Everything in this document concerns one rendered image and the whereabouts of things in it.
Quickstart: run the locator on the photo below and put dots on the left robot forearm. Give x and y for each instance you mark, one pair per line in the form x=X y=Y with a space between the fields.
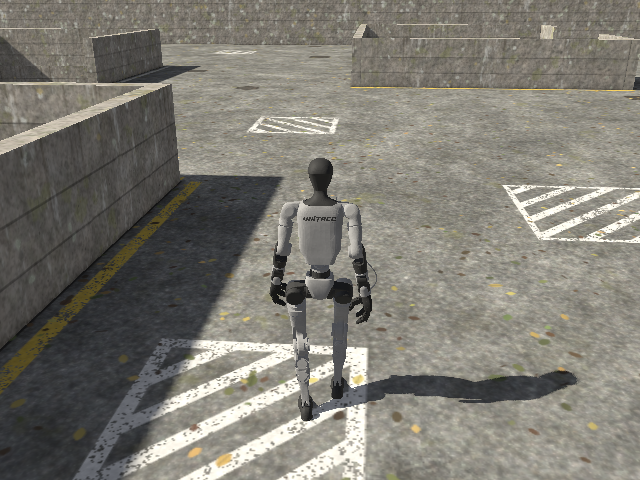
x=278 y=269

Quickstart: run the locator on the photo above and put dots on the right robot foot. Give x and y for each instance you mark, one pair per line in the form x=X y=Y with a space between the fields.
x=337 y=391

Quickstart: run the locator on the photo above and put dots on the left robot foot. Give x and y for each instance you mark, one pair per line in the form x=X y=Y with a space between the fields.
x=306 y=412

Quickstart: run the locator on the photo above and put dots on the robot foot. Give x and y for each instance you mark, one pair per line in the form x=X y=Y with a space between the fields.
x=337 y=391
x=306 y=412

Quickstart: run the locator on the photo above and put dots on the robot left upper arm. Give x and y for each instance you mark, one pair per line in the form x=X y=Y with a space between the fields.
x=288 y=212

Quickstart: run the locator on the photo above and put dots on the robot left hand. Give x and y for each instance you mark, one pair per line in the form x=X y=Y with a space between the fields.
x=276 y=289

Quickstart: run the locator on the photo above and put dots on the robot right hand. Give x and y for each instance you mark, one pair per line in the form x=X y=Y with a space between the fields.
x=365 y=311

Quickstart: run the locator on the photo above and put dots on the robot right upper arm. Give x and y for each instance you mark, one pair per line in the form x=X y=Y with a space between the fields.
x=352 y=212

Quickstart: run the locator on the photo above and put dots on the right robot forearm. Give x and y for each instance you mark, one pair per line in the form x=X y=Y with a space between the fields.
x=361 y=275

